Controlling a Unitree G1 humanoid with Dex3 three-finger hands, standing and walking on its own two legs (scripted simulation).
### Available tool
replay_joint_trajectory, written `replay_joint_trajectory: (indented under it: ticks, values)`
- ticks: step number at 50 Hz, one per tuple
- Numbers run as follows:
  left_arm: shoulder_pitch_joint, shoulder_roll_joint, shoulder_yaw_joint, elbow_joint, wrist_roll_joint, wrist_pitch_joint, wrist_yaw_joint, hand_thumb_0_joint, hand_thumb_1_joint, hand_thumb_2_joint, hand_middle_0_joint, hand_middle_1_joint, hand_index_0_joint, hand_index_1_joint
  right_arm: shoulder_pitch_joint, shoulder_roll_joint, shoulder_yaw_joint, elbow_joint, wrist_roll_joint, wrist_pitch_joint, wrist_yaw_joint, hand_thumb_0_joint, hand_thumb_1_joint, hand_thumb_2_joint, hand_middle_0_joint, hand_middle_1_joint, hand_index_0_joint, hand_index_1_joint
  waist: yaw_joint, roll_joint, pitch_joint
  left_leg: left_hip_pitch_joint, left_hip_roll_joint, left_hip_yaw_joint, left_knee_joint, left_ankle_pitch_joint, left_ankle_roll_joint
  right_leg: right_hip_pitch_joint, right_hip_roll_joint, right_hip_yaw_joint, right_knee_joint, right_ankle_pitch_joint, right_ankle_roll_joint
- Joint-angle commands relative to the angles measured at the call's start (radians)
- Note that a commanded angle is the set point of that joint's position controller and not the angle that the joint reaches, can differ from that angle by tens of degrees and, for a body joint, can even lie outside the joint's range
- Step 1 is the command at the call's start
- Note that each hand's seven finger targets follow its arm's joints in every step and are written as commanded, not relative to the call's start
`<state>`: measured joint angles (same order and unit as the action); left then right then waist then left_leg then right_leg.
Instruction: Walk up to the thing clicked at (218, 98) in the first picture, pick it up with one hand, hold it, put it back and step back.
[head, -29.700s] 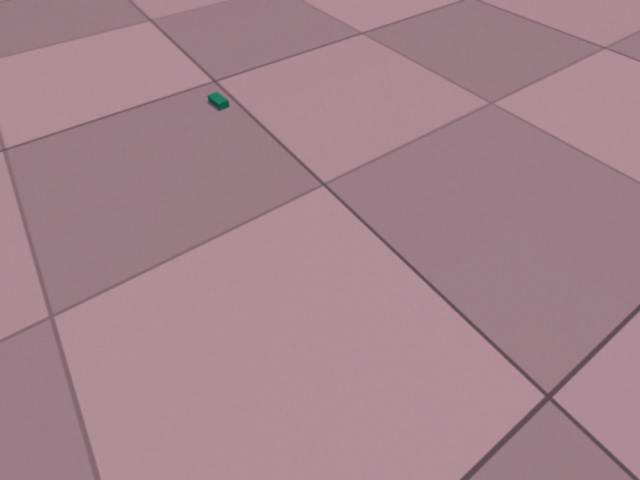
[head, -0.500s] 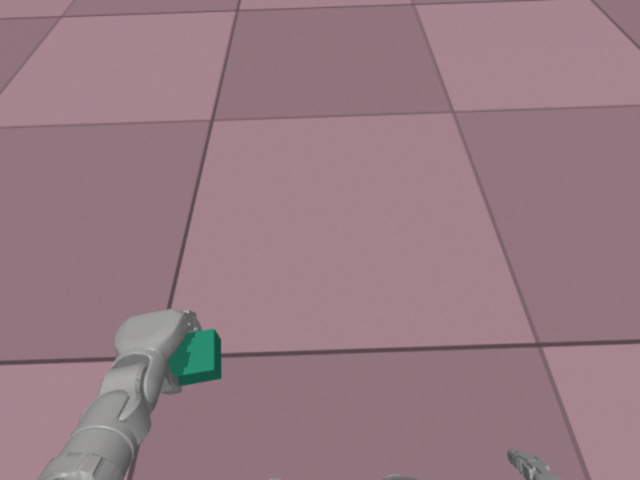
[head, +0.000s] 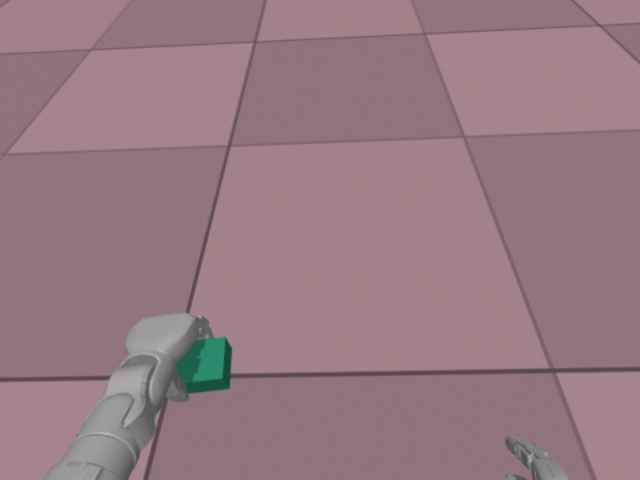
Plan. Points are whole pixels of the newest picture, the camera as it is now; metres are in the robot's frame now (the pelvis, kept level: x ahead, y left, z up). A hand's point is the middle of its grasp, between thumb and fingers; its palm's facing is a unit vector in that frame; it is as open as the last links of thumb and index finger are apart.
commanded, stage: hold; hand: left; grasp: from above
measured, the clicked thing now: (184, 367) +0.31 +0.22 -0.09
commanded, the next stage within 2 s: crouch in 1.36 s
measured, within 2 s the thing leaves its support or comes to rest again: neither
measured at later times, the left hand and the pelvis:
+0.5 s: hand (173, 380) +0.27 +0.21 -0.04, palm faces -0.45 -0.05 -0.89, open 9.1 cm; pelvis -0.02 -0.01 +0.01, yaw +0 degrees
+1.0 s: hand (172, 377) +0.27 +0.21 -0.02, palm faces -0.45 -0.05 -0.89, open 9.1 cm; pelvis -0.02 -0.01 +0.01, yaw +0 degrees
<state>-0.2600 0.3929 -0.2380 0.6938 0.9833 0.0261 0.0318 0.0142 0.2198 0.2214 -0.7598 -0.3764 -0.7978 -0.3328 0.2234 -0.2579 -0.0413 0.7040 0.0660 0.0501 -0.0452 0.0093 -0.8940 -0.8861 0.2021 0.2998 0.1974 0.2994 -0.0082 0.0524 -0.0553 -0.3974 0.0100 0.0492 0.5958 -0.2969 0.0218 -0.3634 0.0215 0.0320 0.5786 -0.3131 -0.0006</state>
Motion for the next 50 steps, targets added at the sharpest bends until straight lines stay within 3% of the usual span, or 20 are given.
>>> replay_joint_trajectory:
  ticks: [1,3,12,17,22,26,27,36,37,38,40,43,47,50]
  values:
    - [-0.327,0.226,0.108,-0.230,-0.002,-0.010,0.035,0.000,0.793,0.399,-1.035,-0.503,-1.099,-0.437,-0.036,-0.143,-0.043,-0.124,0.000,-0.028,-0.014,0.000,-0.884,-0.890,0.200,0.299,0.200,0.299,-0.002,-0.013,-0.286,0.216,-0.012,-0.032,-0.066,0.367,0.000,0.086,0.030,-0.006,-0.069,0.327,-0.015]
    - [-0.322,0.207,0.090,-0.219,-0.001,-0.009,0.029,0.000,0.800,0.418,-1.047,-0.504,-1.107,-0.443,-0.039,-0.139,-0.039,-0.126,0.001,-0.028,-0.015,0.000,-0.885,-0.891,0.200,0.299,0.200,0.299,-0.009,-0.011,-0.261,0.216,-0.012,-0.030,-0.078,0.345,0.001,0.074,0.028,-0.006,-0.080,0.308,-0.016]
    - [-0.297,0.221,0.106,-0.241,-0.011,-0.018,0.013,0.000,0.797,0.399,-1.064,-0.466,-1.117,-0.412,-0.080,-0.131,-0.029,-0.142,0.004,-0.020,-0.023,0.000,-0.888,-0.892,0.200,0.299,0.200,0.299,0.007,-0.047,-0.226,0.218,-0.021,-0.022,-0.112,0.264,0.008,0.097,0.016,0.001,-0.126,0.257,-0.008]
    - [-0.302,0.231,0.115,-0.262,-0.003,-0.026,0.011,0.000,0.799,0.373,-1.041,-0.482,-1.104,-0.417,-0.090,-0.129,-0.026,-0.139,0.005,-0.015,-0.027,0.000,-0.885,-0.891,0.200,0.299,0.200,0.299,0.006,-0.035,-0.237,0.239,-0.023,-0.019,-0.120,0.269,0.007,0.106,0.014,0.004,-0.135,0.259,-0.008]
    - [-0.302,0.227,0.111,-0.250,-0.004,-0.025,0.011,0.000,0.791,0.373,-1.037,-0.485,-1.099,-0.421,-0.110,-0.130,-0.023,-0.143,0.005,-0.014,-0.028,0.000,-0.883,-0.891,0.200,0.299,0.200,0.299,0.007,-0.024,-0.197,0.235,-0.016,-0.026,-0.152,0.208,0.001,0.097,0.017,0.000,-0.153,0.184,-0.017]
    - [-0.294,0.228,0.115,-0.259,-0.006,-0.022,0.007,0.000,0.788,0.375,-1.048,-0.469,-1.106,-0.410,-0.123,-0.124,-0.020,-0.149,0.008,-0.014,-0.028,0.000,-0.888,-0.893,0.200,0.299,0.200,0.299,0.020,-0.025,-0.201,0.243,-0.021,-0.022,-0.155,0.226,0.003,0.120,0.012,0.001,-0.161,0.200,-0.014]
    - [-0.310,0.217,0.106,-0.287,-0.011,-0.023,0.004,0.000,0.798,0.380,-1.050,-0.478,-1.110,-0.418,-0.120,-0.127,-0.022,-0.151,0.007,-0.015,-0.028,0.000,-0.887,-0.892,0.200,0.299,0.200,0.299,0.009,-0.023,-0.218,0.256,-0.022,-0.020,-0.153,0.226,0.005,0.120,0.011,0.005,-0.164,0.207,-0.012]
    - [-0.303,0.232,0.114,-0.300,-0.021,-0.018,-0.025,0.000,0.774,0.350,-1.022,-0.468,-1.086,-0.402,-0.139,-0.125,-0.015,-0.153,0.011,-0.016,-0.034,0.000,-0.886,-0.892,0.200,0.299,0.200,0.299,0.019,-0.031,-0.211,0.274,-0.019,-0.020,-0.171,0.242,0.004,0.135,0.013,0.000,-0.175,0.216,-0.012]
    - [-0.294,0.215,0.099,-0.291,-0.023,-0.016,-0.029,0.000,0.771,0.352,-1.019,-0.470,-1.082,-0.405,-0.140,-0.124,-0.014,-0.151,0.011,-0.016,-0.034,0.000,-0.886,-0.892,0.200,0.299,0.200,0.299,0.012,-0.038,-0.204,0.279,-0.016,-0.022,-0.170,0.253,0.005,0.132,0.015,-0.002,-0.174,0.225,-0.012]
    - [-0.291,0.223,0.109,-0.309,-0.030,-0.018,-0.029,0.000,0.783,0.348,-1.026,-0.473,-1.091,-0.406,-0.141,-0.125,-0.015,-0.155,0.012,-0.016,-0.035,0.000,-0.885,-0.892,0.200,0.299,0.200,0.299,0.024,-0.030,-0.206,0.279,-0.015,-0.023,-0.175,0.256,0.003,0.138,0.016,-0.005,-0.174,0.224,-0.014]
    - [-0.302,0.217,0.102,-0.299,-0.024,-0.018,-0.033,0.000,0.793,0.359,-1.043,-0.466,-1.104,-0.403,-0.142,-0.121,-0.011,-0.154,0.010,-0.016,-0.035,0.000,-0.886,-0.893,0.200,0.299,0.200,0.299,0.014,-0.039,-0.191,0.275,-0.017,-0.020,-0.177,0.236,0.005,0.132,0.013,-0.002,-0.183,0.211,-0.012]
    - [-0.275,0.240,0.127,-0.305,-0.023,-0.019,-0.037,0.000,0.771,0.333,-1.019,-0.455,-1.084,-0.388,-0.152,-0.118,-0.009,-0.158,0.012,-0.015,-0.036,0.000,-0.885,-0.892,0.200,0.299,0.200,0.299,0.029,-0.041,-0.188,0.271,-0.021,-0.018,-0.179,0.238,0.005,0.138,0.011,-0.003,-0.189,0.207,-0.012]
    - [-0.290,0.225,0.113,-0.304,-0.016,-0.014,-0.040,0.000,0.797,0.347,-1.051,-0.451,-1.111,-0.390,-0.150,-0.116,-0.008,-0.154,0.010,-0.012,-0.036,0.000,-0.888,-0.894,0.200,0.299,0.200,0.299,0.013,-0.048,-0.191,0.287,-0.021,-0.017,-0.177,0.259,0.008,0.137,0.009,0.000,-0.189,0.240,-0.008]
    - [-0.290,0.231,0.120,-0.308,-0.014,-0.018,-0.036,0.000,0.795,0.352,-1.053,-0.440,-1.111,-0.382,-0.148,-0.115,-0.009,-0.154,0.011,-0.011,-0.037,0.000,-0.886,-0.893,0.200,0.299,0.200,0.299,0.020,-0.039,-0.194,0.286,-0.023,-0.015,-0.177,0.264,0.008,0.143,0.008,0.000,-0.189,0.243,-0.009]
